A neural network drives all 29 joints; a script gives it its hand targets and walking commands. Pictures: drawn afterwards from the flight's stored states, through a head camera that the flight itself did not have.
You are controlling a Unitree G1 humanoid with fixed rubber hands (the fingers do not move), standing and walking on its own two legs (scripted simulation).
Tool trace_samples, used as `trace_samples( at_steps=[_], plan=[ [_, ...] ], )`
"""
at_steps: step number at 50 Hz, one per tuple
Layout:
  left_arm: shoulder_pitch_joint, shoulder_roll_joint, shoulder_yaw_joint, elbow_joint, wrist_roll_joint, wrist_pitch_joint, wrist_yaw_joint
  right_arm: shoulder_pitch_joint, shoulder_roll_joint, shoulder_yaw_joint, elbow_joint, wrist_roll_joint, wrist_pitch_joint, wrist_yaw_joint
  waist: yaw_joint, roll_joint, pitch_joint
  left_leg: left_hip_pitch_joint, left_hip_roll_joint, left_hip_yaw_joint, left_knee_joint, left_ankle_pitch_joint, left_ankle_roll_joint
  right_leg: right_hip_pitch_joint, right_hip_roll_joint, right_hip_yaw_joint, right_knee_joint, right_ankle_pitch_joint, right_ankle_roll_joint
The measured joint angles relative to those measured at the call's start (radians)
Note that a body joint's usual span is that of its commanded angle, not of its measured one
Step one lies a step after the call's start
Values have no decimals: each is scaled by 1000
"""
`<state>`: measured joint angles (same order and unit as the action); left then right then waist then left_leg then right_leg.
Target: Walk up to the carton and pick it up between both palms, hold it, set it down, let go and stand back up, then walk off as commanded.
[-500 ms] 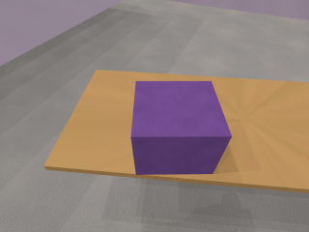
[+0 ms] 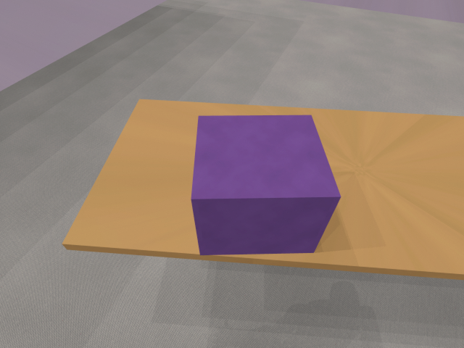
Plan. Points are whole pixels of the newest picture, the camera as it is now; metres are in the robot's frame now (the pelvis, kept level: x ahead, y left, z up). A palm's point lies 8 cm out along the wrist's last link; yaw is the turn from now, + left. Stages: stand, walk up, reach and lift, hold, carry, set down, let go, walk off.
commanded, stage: stand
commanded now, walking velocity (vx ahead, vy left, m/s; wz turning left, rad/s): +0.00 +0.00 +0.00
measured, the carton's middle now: (256, 184) +0.46 -0.03 -0.01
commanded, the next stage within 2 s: walk off in 1.48 s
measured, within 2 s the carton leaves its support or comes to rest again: neither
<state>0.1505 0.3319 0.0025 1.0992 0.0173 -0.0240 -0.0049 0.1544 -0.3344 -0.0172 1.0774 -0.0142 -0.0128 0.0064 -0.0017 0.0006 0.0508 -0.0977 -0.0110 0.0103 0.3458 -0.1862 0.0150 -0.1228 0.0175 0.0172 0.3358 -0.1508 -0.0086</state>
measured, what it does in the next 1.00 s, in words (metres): stands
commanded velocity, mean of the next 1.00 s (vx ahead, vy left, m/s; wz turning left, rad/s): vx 0.00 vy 0.00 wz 0.00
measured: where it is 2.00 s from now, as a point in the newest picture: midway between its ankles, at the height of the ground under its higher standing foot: outside the picture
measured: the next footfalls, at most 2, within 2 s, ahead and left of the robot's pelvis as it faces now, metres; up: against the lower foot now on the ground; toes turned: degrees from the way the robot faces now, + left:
none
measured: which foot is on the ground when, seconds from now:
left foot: down 0.00-1.00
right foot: down 0.00-1.00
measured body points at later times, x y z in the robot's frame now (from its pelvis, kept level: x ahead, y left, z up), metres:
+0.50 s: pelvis +0.01 -0.01 +0.00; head +0.01 -0.01 +0.45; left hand +0.09 +0.29 -0.13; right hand +0.08 -0.30 -0.13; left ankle +0.01 +0.11 -0.75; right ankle +0.02 -0.11 -0.75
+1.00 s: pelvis +0.01 -0.01 +0.00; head +0.02 -0.01 +0.45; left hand +0.10 +0.28 -0.13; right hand +0.09 -0.31 -0.13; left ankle +0.01 +0.11 -0.75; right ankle +0.02 -0.11 -0.75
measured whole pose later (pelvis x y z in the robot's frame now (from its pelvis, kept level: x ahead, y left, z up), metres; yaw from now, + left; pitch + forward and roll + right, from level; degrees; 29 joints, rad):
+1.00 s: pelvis +0.01 -0.01 +0.00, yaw -1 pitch -3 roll +0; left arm 0.10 0.33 0.00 1.12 0.01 -0.02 0.00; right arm 0.11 -0.33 -0.02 1.11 -0.01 -0.01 0.00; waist -0.01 0.01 0.06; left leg -0.08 0.01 0.01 0.32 -0.20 -0.01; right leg -0.11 0.04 0.02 0.32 -0.16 -0.02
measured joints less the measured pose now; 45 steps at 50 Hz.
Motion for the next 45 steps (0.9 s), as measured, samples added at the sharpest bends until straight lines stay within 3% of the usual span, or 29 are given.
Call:
trace_samples(
  at_steps=[45],
  plan=[
    [-43,-3,0,19,-8,1,5,-39,7,1,36,4,1,-4,-6,4,7,15,20,-1,-21,-8,-19,10,18,6,-18,-7,-15]
  ],
)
